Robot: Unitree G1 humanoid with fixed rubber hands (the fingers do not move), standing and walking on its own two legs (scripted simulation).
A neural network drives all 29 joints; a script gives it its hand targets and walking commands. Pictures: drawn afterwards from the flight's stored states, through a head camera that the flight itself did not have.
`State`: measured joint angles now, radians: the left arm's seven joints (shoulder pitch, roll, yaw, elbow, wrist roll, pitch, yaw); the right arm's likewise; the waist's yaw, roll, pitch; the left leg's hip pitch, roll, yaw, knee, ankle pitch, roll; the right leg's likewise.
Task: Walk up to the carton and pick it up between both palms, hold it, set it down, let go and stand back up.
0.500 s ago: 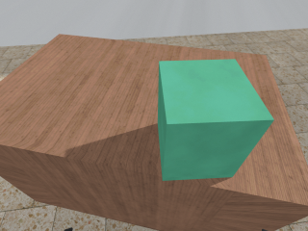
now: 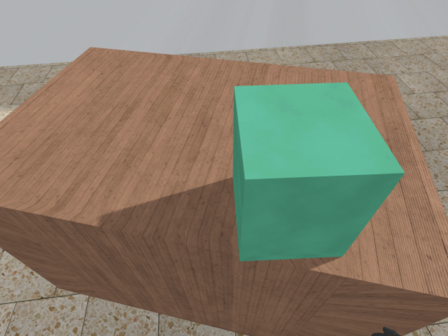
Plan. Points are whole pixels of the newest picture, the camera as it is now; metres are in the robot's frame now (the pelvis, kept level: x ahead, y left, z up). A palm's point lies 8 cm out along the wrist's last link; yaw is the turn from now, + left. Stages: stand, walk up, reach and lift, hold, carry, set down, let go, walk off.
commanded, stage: walk up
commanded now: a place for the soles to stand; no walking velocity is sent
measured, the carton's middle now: (291, 175) +0.39 -0.08 +0.09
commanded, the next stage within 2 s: reach and lift in 0.60 s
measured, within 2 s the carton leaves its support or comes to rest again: neither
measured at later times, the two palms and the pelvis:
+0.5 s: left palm out of the picture +0.09 +0.28 -0.10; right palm out of the picture +0.12 -0.27 -0.08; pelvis +0.01 +0.00 +0.00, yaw +0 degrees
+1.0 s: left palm (117, 310) +0.19 +0.23 -0.05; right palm out of the picture +0.12 -0.28 -0.06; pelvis +0.00 -0.02 +0.01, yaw -9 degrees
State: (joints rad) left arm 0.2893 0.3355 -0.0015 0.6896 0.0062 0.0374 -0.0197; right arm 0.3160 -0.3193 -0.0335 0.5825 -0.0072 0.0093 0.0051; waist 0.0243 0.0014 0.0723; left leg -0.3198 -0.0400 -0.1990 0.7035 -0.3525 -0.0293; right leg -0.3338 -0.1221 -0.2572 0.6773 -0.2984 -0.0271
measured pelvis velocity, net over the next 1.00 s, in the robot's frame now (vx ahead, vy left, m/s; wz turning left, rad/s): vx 0.00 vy -0.02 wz -0.16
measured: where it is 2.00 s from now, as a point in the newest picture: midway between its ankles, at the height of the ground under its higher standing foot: outside the picture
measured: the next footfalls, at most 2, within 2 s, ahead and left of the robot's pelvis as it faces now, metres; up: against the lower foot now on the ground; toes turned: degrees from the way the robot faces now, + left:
none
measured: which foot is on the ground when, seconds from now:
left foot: down 0.00-1.00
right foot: down 0.00-1.00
